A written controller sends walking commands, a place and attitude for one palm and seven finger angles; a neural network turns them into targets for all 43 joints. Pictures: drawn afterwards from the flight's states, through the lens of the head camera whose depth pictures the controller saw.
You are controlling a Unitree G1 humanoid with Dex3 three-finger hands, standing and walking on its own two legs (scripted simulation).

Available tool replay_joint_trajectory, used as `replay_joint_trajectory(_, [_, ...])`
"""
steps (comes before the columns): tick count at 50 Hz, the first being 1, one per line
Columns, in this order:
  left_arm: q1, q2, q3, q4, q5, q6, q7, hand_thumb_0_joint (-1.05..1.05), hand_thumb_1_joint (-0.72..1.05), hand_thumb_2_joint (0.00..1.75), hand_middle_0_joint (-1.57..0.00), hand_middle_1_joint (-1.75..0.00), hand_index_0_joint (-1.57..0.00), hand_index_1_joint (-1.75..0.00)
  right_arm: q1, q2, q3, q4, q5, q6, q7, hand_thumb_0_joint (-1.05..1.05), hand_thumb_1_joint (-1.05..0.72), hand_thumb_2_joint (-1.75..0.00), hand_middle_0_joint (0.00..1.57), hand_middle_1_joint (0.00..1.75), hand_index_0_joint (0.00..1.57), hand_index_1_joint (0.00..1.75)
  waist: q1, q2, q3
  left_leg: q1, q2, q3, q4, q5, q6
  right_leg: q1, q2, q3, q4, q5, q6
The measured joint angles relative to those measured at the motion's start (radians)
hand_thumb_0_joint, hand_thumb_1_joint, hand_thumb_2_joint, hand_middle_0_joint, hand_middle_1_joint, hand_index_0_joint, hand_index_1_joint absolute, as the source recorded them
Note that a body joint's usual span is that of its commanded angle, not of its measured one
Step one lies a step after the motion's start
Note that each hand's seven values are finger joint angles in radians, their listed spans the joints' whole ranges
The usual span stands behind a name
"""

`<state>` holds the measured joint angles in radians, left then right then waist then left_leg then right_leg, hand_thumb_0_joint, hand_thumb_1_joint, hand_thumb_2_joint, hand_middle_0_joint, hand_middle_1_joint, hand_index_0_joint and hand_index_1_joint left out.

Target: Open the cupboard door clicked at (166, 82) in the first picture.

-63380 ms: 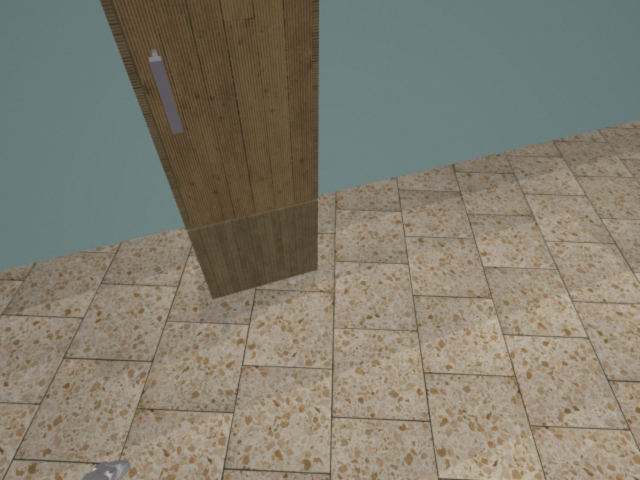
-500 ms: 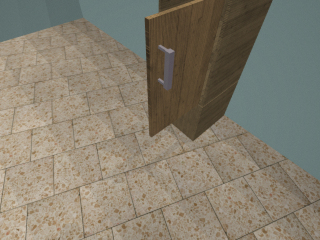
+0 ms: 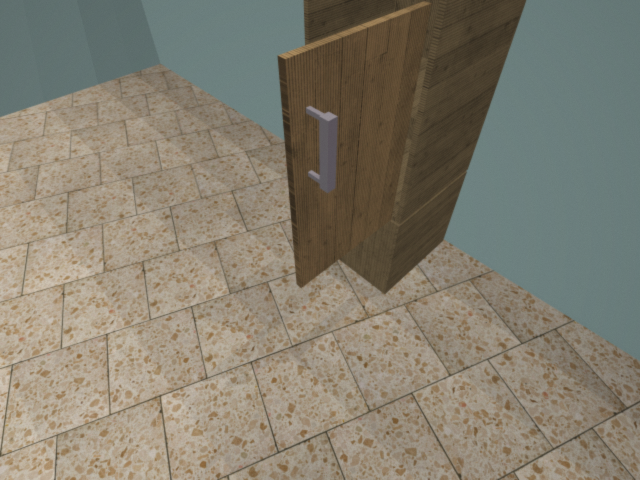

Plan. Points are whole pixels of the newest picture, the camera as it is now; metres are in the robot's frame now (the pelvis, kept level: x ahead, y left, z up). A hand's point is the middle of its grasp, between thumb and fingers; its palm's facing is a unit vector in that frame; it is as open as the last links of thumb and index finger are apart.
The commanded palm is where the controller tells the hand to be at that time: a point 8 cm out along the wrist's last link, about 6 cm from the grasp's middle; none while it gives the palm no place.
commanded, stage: let the arm hang, fingers relaxed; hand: left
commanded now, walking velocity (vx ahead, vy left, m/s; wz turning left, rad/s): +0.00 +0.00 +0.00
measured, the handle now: (320, 150) +0.65 +0.03 +0.06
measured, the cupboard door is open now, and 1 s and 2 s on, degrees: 89 89 89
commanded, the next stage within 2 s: look to check the result in 0.12 s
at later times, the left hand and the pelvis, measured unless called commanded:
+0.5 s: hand out of the picture +0.01 +0.18 -0.17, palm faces +0.02 -0.98 -0.21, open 7.4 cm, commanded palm none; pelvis +0.01 +0.00 +0.00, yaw +0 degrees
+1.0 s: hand out of the picture +0.08 +0.21 -0.16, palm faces +0.00 -0.96 -0.28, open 7.4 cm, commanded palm none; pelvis +0.03 -0.01 +0.01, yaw +0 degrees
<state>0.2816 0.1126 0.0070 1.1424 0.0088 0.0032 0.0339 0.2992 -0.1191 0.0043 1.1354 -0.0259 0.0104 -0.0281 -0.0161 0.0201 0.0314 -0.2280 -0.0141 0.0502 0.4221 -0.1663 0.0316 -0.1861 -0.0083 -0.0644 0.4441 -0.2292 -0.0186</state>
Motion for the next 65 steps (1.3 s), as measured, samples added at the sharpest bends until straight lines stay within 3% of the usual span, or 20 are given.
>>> replay_joint_trajectory(65, [-0.152,0.169,0.001,-0.006,-0.003,-0.024,-0.026,0.0,0.91,0.89,-0.2,-0.3,-0.2,-0.3,-0.186,-0.18,-0.003,-0.001,0.007,-0.013,0.015,0.0,-0.91,-0.9,0.2,0.3,0.2,0.3,0.008,-0.004,0.026,0.103,0.005,-0.01,-0.116,0.003,-0.017,0.115,0.013,-0.005,-0.139,0.013,-0.008])
